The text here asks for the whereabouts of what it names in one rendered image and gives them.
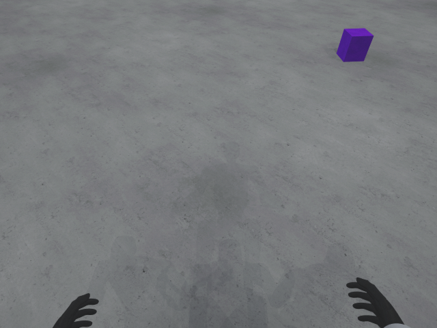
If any left robot hand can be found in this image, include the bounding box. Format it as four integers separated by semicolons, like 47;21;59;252
53;293;99;328

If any right robot hand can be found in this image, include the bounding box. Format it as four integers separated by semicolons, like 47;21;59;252
346;277;404;328

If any carton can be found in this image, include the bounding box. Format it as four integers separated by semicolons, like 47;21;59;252
337;28;373;62

